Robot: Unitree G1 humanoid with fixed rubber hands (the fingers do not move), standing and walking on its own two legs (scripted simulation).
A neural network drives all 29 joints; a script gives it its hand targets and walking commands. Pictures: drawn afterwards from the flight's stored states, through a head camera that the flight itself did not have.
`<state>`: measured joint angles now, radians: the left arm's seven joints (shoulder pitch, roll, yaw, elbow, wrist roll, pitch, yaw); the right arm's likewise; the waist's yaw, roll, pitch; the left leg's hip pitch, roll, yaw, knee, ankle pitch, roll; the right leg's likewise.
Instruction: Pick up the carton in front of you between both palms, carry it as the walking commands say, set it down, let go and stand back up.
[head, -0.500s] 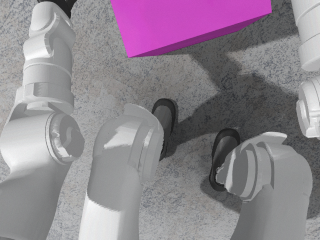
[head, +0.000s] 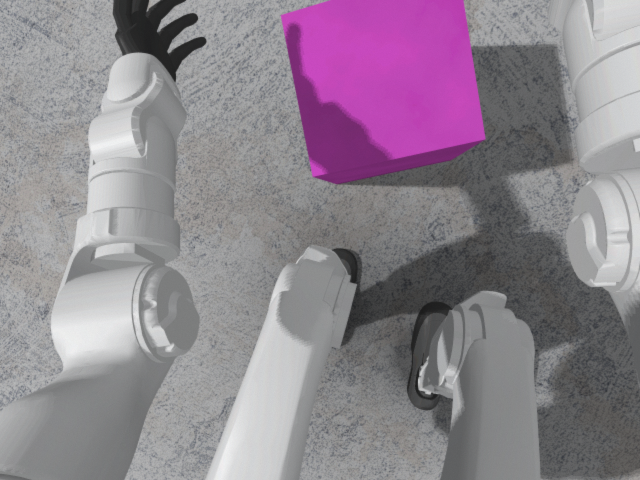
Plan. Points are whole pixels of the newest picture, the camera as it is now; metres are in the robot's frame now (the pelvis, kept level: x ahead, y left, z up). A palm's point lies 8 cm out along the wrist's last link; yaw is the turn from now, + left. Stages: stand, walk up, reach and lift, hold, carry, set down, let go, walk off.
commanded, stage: set down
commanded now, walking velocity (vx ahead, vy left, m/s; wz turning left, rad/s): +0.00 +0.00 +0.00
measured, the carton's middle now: (381, 101) +0.53 +0.08 -0.34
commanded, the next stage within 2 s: let go in 0.50 s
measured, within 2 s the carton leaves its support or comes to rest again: neither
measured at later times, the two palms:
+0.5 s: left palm out of the picture +0.47 +0.30 +0.05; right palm out of the picture +0.62 -0.07 +0.05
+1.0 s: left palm out of the picture +0.36 +0.28 +0.16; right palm out of the picture +0.45 -0.13 +0.15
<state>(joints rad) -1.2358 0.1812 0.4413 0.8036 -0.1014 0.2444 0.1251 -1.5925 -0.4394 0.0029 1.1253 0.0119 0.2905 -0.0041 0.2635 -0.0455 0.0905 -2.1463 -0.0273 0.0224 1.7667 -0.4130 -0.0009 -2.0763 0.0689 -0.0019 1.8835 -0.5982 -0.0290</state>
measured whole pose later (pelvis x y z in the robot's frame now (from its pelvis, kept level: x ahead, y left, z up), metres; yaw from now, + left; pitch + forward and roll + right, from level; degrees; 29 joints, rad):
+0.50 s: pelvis +0.03 +0.00 +0.13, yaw +0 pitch +47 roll +2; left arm -1.01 0.16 0.47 0.72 -0.06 0.25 0.05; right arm -1.36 -0.36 -0.06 0.99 -0.06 0.31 0.02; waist 0.24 -0.07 -0.07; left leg -1.76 -0.03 0.02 1.26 -0.32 0.00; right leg -1.71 0.08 0.05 1.37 -0.48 -0.02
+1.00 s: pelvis +0.08 +0.02 +0.25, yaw -2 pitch +29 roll -1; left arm -0.30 0.21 0.17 0.51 0.01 0.11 -0.16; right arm -0.49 -0.08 -0.17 0.57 -0.13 0.16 -0.18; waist 0.15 0.00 -0.02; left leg -1.05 -0.03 0.01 0.78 -0.23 0.04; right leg -0.97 0.07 0.08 0.82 -0.34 0.01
